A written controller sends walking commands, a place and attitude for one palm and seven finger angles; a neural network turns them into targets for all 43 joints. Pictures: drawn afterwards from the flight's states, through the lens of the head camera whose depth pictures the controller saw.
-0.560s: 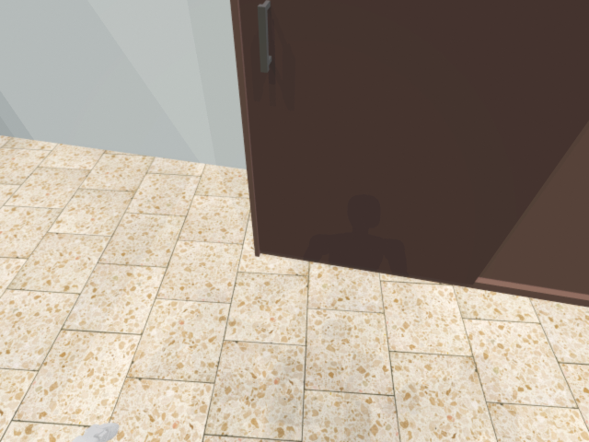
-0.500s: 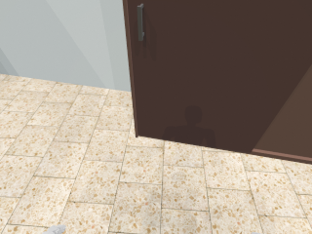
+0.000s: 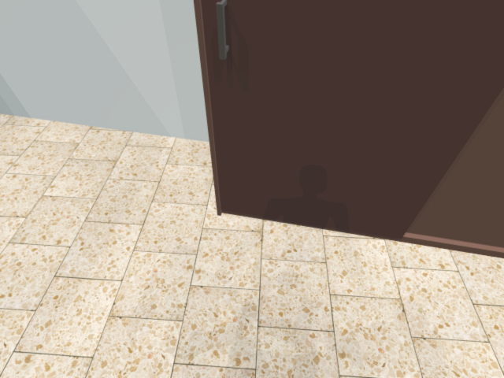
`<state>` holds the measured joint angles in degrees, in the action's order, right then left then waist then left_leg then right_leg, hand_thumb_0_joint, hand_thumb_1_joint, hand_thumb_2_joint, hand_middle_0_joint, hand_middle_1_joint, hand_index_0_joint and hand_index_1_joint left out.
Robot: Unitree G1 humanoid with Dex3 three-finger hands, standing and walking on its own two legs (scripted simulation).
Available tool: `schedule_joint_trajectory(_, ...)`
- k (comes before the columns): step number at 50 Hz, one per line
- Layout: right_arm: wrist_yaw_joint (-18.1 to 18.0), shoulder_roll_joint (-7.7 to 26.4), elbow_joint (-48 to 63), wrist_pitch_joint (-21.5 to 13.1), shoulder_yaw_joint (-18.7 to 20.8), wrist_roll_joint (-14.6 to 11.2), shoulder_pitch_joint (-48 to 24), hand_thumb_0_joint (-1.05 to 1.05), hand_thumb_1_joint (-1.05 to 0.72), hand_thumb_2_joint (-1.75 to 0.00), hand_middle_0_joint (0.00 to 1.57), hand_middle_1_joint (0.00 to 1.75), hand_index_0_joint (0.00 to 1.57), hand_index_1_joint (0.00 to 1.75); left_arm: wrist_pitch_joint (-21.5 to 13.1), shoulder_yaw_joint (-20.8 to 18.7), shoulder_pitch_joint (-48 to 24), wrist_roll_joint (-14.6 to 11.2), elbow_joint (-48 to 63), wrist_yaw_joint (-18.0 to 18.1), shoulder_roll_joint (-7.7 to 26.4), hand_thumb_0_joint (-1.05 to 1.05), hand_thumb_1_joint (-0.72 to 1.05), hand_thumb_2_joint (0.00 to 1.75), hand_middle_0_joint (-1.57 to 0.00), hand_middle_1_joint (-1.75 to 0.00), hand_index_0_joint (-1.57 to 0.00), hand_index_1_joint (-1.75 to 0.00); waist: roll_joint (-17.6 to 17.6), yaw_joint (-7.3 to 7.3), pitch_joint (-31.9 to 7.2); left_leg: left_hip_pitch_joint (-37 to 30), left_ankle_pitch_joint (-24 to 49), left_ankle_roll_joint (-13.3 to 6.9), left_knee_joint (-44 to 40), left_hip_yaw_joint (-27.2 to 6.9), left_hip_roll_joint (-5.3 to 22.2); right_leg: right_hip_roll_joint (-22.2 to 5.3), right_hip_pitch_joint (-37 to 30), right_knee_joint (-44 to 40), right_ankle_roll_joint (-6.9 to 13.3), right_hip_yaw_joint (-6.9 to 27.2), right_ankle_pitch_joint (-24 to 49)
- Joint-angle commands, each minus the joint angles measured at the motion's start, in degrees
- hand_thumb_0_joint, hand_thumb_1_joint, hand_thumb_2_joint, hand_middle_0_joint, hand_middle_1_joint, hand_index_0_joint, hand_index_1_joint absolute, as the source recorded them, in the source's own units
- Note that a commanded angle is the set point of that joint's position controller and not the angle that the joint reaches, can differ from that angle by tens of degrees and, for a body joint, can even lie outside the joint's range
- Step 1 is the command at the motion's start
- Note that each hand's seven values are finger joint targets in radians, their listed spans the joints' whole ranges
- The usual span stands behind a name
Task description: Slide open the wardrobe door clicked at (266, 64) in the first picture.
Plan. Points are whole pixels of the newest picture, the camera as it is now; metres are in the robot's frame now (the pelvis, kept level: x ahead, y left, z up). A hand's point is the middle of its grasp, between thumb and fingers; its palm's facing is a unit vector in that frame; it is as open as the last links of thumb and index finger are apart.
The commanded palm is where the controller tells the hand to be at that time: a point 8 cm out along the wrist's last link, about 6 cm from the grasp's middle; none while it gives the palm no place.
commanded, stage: stand and wait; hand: left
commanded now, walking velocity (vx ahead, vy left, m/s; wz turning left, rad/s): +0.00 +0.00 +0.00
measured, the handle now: (223, 29) +0.96 +0.14 +0.15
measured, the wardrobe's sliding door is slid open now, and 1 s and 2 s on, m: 0.00 0.00 0.00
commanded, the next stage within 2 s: look at it before walking up in 0.26 s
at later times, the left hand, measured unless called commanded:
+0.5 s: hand out of the picture +0.09 +0.24 -0.15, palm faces -0.03 -0.94 -0.34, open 7.4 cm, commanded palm none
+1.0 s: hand out of the picture +0.08 +0.24 -0.15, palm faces -0.02 -0.94 -0.34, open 7.4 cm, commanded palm none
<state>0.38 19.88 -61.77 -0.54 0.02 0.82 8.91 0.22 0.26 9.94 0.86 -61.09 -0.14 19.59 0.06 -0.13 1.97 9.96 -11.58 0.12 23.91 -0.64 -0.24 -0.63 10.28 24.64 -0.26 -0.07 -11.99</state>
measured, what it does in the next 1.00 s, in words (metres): stands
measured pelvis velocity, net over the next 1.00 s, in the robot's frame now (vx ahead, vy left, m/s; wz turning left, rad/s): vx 0.01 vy -0.01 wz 0.00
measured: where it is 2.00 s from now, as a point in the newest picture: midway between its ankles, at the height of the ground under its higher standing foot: outside the picture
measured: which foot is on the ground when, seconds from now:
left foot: down 0.00-1.00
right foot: down 0.00-1.00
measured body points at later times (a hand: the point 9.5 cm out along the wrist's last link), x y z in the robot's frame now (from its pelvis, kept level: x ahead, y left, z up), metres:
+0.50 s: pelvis +0.00 -0.01 +0.00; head +0.00 -0.01 +0.45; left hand +0.09 +0.29 -0.13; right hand +0.08 -0.30 -0.13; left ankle +0.02 +0.12 -0.74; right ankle +0.02 -0.12 -0.74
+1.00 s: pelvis +0.01 -0.01 +0.00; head +0.02 -0.01 +0.45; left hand +0.08 +0.29 -0.13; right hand +0.09 -0.31 -0.13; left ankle +0.02 +0.12 -0.74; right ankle +0.02 -0.12 -0.74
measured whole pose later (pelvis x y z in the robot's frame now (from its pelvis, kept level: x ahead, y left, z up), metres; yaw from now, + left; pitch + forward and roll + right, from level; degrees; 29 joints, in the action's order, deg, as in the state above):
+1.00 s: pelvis +0.01 -0.01 +0.00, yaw +0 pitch -2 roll +0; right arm 0.2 19.7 -63.2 -0.9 -0.4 0.6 7.1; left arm -0.3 0.2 8.0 0.8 -62.2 -0.1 19.7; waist -0.1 -0.2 2.3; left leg 7.9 -10.8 0.9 20.7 -0.9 0.6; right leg 0.2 8.2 21.3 0.4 -0.3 -11.1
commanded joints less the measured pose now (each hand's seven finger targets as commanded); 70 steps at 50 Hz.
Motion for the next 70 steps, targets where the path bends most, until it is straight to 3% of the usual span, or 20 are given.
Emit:
schedule_joint_trajectory(1, -0.9, 11.2, 3.6, -1.5, 2.4, -0.2, -3.6, 0.00, -0.90, -0.90, 0.20, 0.30, 0.20, 0.30, -1.7, -2.4, -3.7, -0.2, 3.9, 0.7, 11.7, 0.00, 0.90, 0.90, -0.20, -0.30, -0.20, -0.30, 0.1, 0.20, -2.8, 0.9, 1.3, -1.8, -5.5, -5.9, 6.2, -6.1, 0.1, -5.9, 2.2, 6.7, -0.9)
schedule_joint_trajectory(15, -0.9, 11.3, 2.1, -1.5, 2.3, -0.2, -3.2, 0.00, -0.90, -0.90, 0.20, 0.30, 0.20, 0.30, -1.7, -2.4, -4.2, -0.2, 3.0, 0.8, 11.8, 0.00, 0.90, 0.90, -0.20, -0.30, -0.20, -0.30, 0.0, 0.20, -1.9, 0.7, 1.4, -1.5, -6.4, -5.9, 6.4, -6.1, 0.3, -6.8, 2.2, 6.9, -1.0)
schedule_joint_trajectory(34, -1.1, 11.3, 2.1, -1.5, 2.1, -0.3, -4.1, 0.00, -0.90, -0.90, 0.20, 0.30, 0.20, 0.30, -2.0, -2.4, -4.5, -0.2, 3.0, 0.8, 11.8, 0.00, 0.90, 0.90, -0.20, -0.30, -0.20, -0.30, -0.2, 0.25, -3.8, -2.1, 6.5, -1.3, -6.0, -5.3, 6.8, -6.4, -1.5, -7.0, 2.3, 6.5, 5.5)
schedule_joint_trajectory(48, -1.1, 11.3, 2.0, -1.4, 2.0, -0.4, -4.3, 0.00, -0.90, -0.90, 0.20, 0.30, 0.20, 0.30, -1.9, -2.4, -4.4, -0.2, 2.8, 0.8, 11.8, 0.00, 0.90, 0.90, -0.20, -0.30, -0.20, -0.30, -0.3, 0.17, -2.7, -2.1, 5.9, -1.2, -6.8, -5.5, 6.8, -6.2, -1.6, -7.7, 2.1, 6.4, 4.7)
schedule_joint_trajectory(53, -1.3, 11.6, 2.0, -1.5, 2.2, -0.3, -3.9, 0.00, -0.90, -0.90, 0.20, 0.30, 0.20, 0.30, -1.7, -2.6, -4.5, -0.1, 3.1, 0.7, 12.0, 0.00, 0.90, 0.90, -0.20, -0.30, -0.20, -0.30, -0.2, 0.33, -3.9, -3.5, 7.6, -1.1, -5.9, -4.6, 7.3, -5.9, -1.6, -6.7, 2.3, 6.9, 8.3)
schedule_joint_trajectory(63, -1.8, 4.4, 2.9, -0.2, 1.7, -0.3, 0.5, 0.00, -0.90, -0.90, 0.20, 0.30, 0.20, 0.30, 0.5, -2.0, -0.1, 0.0, 4.1, 1.1, 5.4, 0.00, 0.90, 0.90, -0.20, -0.30, -0.20, -0.30, -0.2, 0.44, -4.0, -2.6, 7.3, -0.2, -1.7, -1.0, 8.1, -4.8, 1.9, -1.2, 1.6, 8.4, 12.5)
schedule_joint_trajectory(65, -1.9, 3.9, 3.2, 0.0, 1.8, -0.3, 0.8, 0.00, -0.90, -0.90, 0.20, 0.30, 0.20, 0.30, 0.6, -2.0, 0.5, 0.0, 4.5, 1.1, 5.0, 0.00, 0.90, 0.90, -0.20, -0.30, -0.20, -0.30, -0.1, 0.43, -3.2, -1.5, 5.5, -0.2, -1.5, -0.9, 8.1, -4.6, 2.7, -0.9, 1.7, 8.8, 11.4)
schedule_joint_trajectory(67, -1.4, 4.5, 2.8, -0.1, 1.8, 0.0, 1.4, 0.00, -0.90, -0.90, 0.20, 0.30, 0.20, 0.30, 0.2, -2.1, 1.7, 0.3, 4.1, 0.8, 5.6, 0.00, 0.90, 0.90, -0.20, -0.30, -0.20, -0.30, 0.1, -0.04, -4.0, -0.4, -5.9, -0.3, -1.8, -1.0, 7.0, -4.3, 1.7, -3.2, 2.3, 10.2, -2.7)
schedule_joint_trajectory(69, -0.8, 2.5, 2.3, 0.1, 1.7, 0.4, 2.5, 0.00, -0.90, -0.90, 0.20, 0.30, 0.20, 0.30, 0.3, -2.4, 3.6, 0.5, 3.7, 0.5, 4.5, 0.00, 0.90, 0.90, -0.20, -0.30, -0.20, -0.30, 1.7, -0.74, -0.4, 3.8, -16.9, -0.4, -1.7, -0.6, 5.3, -4.5, 3.7, -6.0, 3.3, 12.7, -18.8)
schedule_joint_trajectory(70, -0.7, 2.1, 2.2, 0.1, 1.8, 0.5, 3.1, 0.00, -0.90, -0.90, 0.20, 0.30, 0.20, 0.30, 0.3, -2.7, 4.6, 0.6, 3.6, 0.4, 4.7, 0.00, 0.90, 0.90, -0.20, -0.30, -0.20, -0.30, 3.1, -1.00, 1.5, 5.6, -18.7, -0.3, 0.1, 0.4, 4.2, -5.3, 4.7, -7.8, 4.1, 14.7, -23.3)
